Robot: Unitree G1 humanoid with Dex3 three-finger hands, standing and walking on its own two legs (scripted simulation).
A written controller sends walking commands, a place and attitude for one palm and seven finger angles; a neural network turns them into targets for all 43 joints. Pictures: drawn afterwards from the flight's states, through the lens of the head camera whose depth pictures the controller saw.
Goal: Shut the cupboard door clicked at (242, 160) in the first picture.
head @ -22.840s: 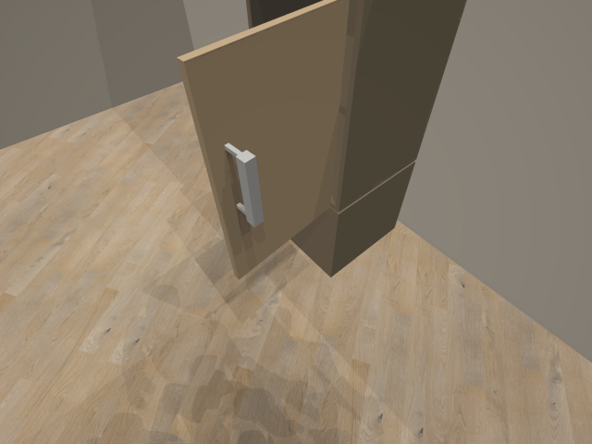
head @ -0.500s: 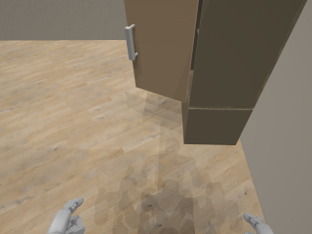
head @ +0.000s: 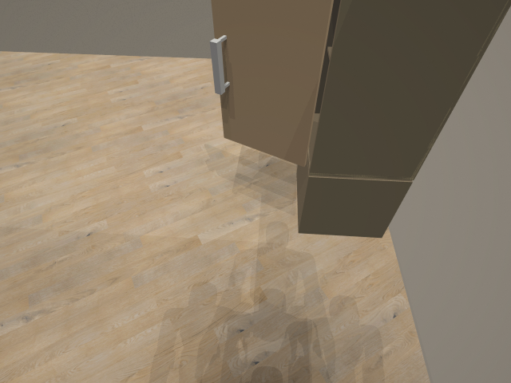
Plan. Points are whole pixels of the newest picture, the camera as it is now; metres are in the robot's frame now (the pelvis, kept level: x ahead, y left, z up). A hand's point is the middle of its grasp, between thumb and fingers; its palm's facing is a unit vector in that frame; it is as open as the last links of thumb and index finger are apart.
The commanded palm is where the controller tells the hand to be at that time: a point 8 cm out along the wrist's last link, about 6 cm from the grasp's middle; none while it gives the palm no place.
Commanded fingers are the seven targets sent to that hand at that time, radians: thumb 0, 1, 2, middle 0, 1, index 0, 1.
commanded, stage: let the arm hang, fingers relaxed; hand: left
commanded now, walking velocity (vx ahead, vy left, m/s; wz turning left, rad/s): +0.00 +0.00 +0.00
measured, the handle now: (221, 65) +1.04 +0.18 -0.01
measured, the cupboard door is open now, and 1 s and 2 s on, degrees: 65 65 65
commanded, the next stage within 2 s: look to check the result in 0.40 s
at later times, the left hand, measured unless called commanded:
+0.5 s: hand out of the picture +0.01 +0.17 -0.17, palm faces +0.03 -0.98 -0.19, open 7.3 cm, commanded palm none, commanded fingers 0.00 0.90 0.90 -0.20 -0.30 -0.20 -0.30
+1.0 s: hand out of the picture +0.04 +0.18 -0.17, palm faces +0.02 -0.97 -0.23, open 7.3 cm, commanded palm none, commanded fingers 0.00 0.90 0.90 -0.20 -0.30 -0.20 -0.30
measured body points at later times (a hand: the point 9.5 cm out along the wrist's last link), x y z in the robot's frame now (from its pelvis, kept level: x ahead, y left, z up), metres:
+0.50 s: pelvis +0.01 -0.01 +0.00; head +0.02 +0.00 +0.45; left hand +0.01 +0.22 -0.16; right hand +0.00 -0.23 -0.16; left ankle +0.06 +0.11 -0.74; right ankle -0.02 -0.13 -0.74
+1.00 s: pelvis +0.03 -0.01 +0.00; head +0.04 -0.01 +0.45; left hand +0.04 +0.23 -0.15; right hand +0.07 -0.26 -0.15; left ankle +0.06 +0.11 -0.74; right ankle -0.02 -0.13 -0.74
